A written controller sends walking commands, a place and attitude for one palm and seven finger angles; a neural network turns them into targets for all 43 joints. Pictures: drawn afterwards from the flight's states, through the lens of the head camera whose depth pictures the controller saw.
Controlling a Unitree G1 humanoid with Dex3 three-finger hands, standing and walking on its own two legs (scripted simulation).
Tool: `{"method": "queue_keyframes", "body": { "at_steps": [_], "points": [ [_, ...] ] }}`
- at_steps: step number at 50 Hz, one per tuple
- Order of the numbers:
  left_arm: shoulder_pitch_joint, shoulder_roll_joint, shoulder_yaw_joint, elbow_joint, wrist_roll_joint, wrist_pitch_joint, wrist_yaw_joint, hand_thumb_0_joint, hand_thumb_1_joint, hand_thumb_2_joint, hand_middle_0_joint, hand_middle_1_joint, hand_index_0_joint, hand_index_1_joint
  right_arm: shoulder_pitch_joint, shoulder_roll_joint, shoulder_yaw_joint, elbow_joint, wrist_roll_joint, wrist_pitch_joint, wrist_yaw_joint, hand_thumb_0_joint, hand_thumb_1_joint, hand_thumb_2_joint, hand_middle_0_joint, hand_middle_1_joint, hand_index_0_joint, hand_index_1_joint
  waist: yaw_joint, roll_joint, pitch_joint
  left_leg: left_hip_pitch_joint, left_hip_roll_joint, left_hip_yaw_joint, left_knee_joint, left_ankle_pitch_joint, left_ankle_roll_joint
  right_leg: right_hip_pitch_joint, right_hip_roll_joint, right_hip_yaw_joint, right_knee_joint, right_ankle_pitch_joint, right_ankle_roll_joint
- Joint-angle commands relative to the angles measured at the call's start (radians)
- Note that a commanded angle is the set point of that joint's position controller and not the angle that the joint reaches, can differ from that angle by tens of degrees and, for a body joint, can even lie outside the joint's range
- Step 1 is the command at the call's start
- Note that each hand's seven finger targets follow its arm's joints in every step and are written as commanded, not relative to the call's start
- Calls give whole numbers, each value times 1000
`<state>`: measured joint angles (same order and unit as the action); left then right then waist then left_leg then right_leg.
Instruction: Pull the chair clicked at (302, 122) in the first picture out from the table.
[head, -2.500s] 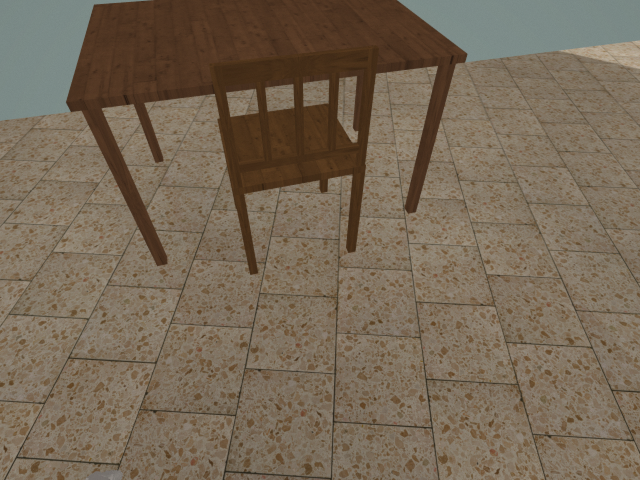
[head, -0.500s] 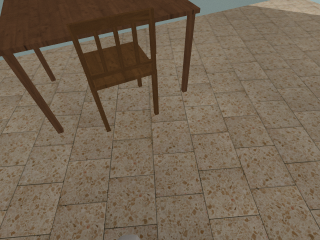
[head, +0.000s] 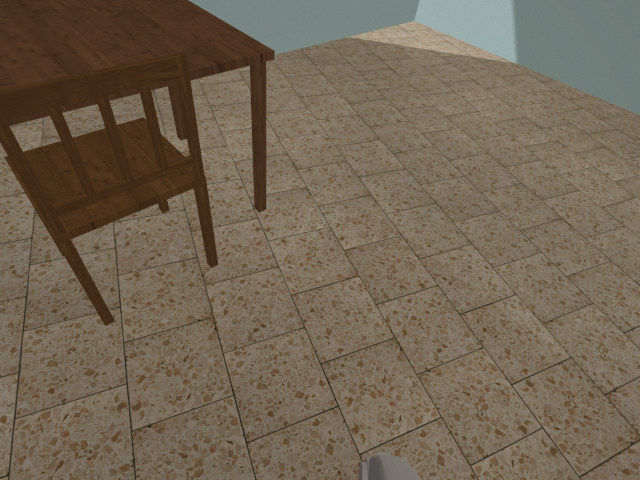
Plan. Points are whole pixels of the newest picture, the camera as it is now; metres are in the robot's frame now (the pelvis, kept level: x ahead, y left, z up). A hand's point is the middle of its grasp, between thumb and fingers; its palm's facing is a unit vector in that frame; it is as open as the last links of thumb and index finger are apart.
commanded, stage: walk to a spot facing it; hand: left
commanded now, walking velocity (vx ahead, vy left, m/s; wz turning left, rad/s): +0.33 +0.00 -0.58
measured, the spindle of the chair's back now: (116, 140) +0.86 +0.58 -0.12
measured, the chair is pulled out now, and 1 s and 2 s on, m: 0.00 0.00 0.00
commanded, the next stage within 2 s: turn to face it in 1.22 s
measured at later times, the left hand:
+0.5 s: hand (278, 378) +0.32 +0.08 -0.17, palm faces -0.23 -0.95 -0.20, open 7.2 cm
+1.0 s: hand (263, 333) +0.40 +0.12 -0.19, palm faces -0.26 -0.96 -0.12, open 7.4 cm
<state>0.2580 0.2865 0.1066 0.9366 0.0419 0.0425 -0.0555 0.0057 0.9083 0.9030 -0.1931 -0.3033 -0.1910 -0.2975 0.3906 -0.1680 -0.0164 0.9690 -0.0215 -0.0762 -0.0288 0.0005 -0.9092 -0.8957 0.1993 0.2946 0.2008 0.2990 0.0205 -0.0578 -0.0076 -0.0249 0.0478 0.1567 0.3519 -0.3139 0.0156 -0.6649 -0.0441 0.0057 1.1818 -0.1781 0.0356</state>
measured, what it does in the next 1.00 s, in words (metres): walks ahead, turning right: right foot, then left foot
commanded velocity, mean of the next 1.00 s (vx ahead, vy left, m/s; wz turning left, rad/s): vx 0.36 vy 0.00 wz -0.31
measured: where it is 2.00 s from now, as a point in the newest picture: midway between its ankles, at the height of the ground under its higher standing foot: (374, 382)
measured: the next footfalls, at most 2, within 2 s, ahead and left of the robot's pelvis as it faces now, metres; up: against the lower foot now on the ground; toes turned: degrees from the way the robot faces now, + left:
right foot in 0.28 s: +0.25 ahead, -0.16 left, +0.00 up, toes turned -17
left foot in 0.78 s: +0.42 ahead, +0.02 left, +0.00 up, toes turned -8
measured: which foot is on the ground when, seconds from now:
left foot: down 0.00-0.28, up 0.30-0.76, down 0.78-1.00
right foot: up 0.00-0.26, down 0.28-0.78, up 0.80-1.00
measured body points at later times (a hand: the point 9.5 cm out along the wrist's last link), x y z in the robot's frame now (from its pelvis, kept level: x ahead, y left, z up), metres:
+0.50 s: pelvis +0.17 -0.08 -0.01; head +0.19 -0.07 +0.44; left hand +0.33 +0.13 -0.16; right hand +0.12 -0.30 -0.16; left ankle +0.23 +0.07 -0.67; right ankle +0.21 -0.15 -0.74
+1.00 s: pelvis +0.38 -0.05 +0.00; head +0.38 -0.02 +0.45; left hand +0.42 +0.17 -0.17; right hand +0.33 -0.29 -0.13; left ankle +0.38 +0.03 -0.74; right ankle +0.35 -0.20 -0.65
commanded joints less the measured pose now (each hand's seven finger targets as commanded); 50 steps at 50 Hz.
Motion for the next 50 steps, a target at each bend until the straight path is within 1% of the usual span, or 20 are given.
{"method": "queue_keyframes", "body": {
  "at_steps": [1,5,8,10,12,13,14,15,17,21,33,35,37,38,39,40,42,43,46,50],
  "points": [
    [-169,-39,-31,-108,-6,-24,-13,0,900,900,-200,-300,-200,-300,124,-138,-24,2,4,-25,-12,0,-900,-900,200,300,200,300,-44,171,166,69,263,-100,-139,401,99,-231,-40,-52,-67,44,-3],
    [-298,-49,-47,-129,-13,-31,-17,0,900,900,-200,-300,-200,-300,177,-139,-25,41,-7,-19,-10,0,-900,-900,200,300,200,300,-84,204,188,97,271,-24,-123,495,101,-133,-30,-113,-308,27,-31],
    [-311,-51,-49,-128,-17,-41,-13,0,900,900,-200,-300,-200,-300,173,-159,-33,59,-10,-12,-9,0,-900,-900,200,300,200,300,-71,207,183,93,286,53,-59,704,91,18,13,-151,-450,-15,-77],
    [-212,-19,-38,-96,-15,-50,-2,0,900,900,-200,-300,-200,-300,163,-183,-42,66,-7,-8,-6,0,-900,-900,200,300,200,300,-24,180,96,83,298,78,104,973,78,220,64,-179,-498,-77,-116],
    [74,52,-10,-10,-9,-72,11,0,900,900,-200,-300,-200,-300,111,-193,-43,47,6,-2,1,0,-900,-900,200,300,200,300,113,160,-68,-104,249,124,488,826,12,671,76,-168,-616,14,-148],
    [178,162,14,16,-13,-82,26,0,900,900,-200,-300,-200,-300,155,-121,-30,31,24,-2,13,0,-900,-900,200,300,200,300,134,-35,-200,-413,149,113,818,108,-28,957,-200,183,-673,-27,-237],
    [231,236,27,30,-37,-81,33,0,900,900,-200,-300,-200,-300,119,-86,-29,-6,30,-3,8,0,-900,-900,200,300,200,300,118,-115,-282,-606,41,-2,1120,-300,-44,1015,-408,578,-812,82,-325],
    [172,216,25,6,-43,-71,44,0,900,900,-200,-300,-200,-300,44,-121,-39,-25,23,-5,5,0,-900,-900,200,300,200,300,117,-16,-199,-623,80,-120,1129,-184,-20,850,-381,519,-884,-22,-316],
    [-6,118,-6,-29,-38,-73,51,0,900,900,-200,-300,-200,-300,17,-108,-46,-2,5,19,11,0,-900,-900,200,300,200,300,21,23,0,-569,148,-145,1060,-33,-30,491,-303,368,-963,-245,-260],
    [-74,50,-23,-18,-19,-95,62,0,900,900,-200,-300,-200,-300,125,-49,-43,50,-10,62,20,0,-900,-900,200,300,200,300,-83,6,20,-446,149,-111,854,33,-53,267,-187,155,-1011,-192,-218],
    [138,42,-25,73,-18,-116,60,0,900,900,-200,-300,-200,-300,-243,-51,-49,-69,-5,28,55,0,-900,-900,200,300,200,300,28,-29,104,-502,75,-81,361,47,-46,512,-196,216,-1008,-141,-238],
    [150,41,-26,88,-17,-115,63,0,900,900,-200,-300,-200,-300,-249,-56,-48,-70,-2,20,52,0,-900,-900,200,300,200,300,14,1,110,-405,60,-72,267,40,-38,499,-200,218,-961,-79,-228],
    [127,37,-25,91,-25,-111,61,0,900,900,-200,-300,-200,-300,-134,-78,-50,-26,-4,9,41,0,-900,-900,200,300,200,300,-43,38,66,-152,24,-34,121,85,-29,415,-126,136,-816,13,-181],
    [129,-2,-29,86,-29,-111,56,0,900,900,-200,-300,-200,-300,-12,-136,-63,14,-8,1,27,0,-900,-900,200,300,200,300,-95,135,8,83,116,-155,55,34,11,267,-55,88,-597,52,-141],
    [134,-53,-38,68,-34,-114,46,0,900,900,-200,-300,-200,-300,126,-253,-89,43,-22,-3,20,0,-900,-900,200,300,200,300,-130,366,-68,252,389,-477,-55,-14,111,60,59,-66,-274,-220,-84],
    [77,-17,-37,46,-22,-117,51,0,900,900,-200,-300,-200,-300,159,-252,-87,46,-13,8,14,0,-900,-900,200,300,200,300,-147,346,-55,211,463,-568,-125,-66,153,-8,41,-25,-84,-358,-82],
    [37,-32,-25,70,-15,-105,43,0,900,900,-200,-300,-200,-300,39,-149,-58,29,-6,2,9,0,-900,-900,200,300,200,300,-93,143,84,19,412,-434,-172,-54,133,-47,-43,20,52,-205,-78],
    [59,-52,-25,88,-11,-95,36,0,900,900,-200,-300,-200,-300,-11,-112,-46,22,-5,-5,7,0,-900,-900,200,300,200,300,-58,119,118,-54,371,-339,-189,-4,107,-15,-62,21,47,-144,-69],
    [131,-96,-27,117,-9,-64,32,0,900,900,-200,-300,-200,-300,-25,-76,-35,37,3,-23,1,0,-900,-900,200,300,200,300,-4,160,101,-105,291,-123,-187,194,69,36,-69,0,11,-40,-42],
    [78,-105,-17,90,-6,-45,24,0,900,900,-200,-300,-200,-300,21,-67,-41,54,7,-29,-3,0,-900,-900,200,300,200,300,-2,153,125,-69,278,-25,-190,307,67,-56,-81,-28,-29,49,-20]
  ]
}}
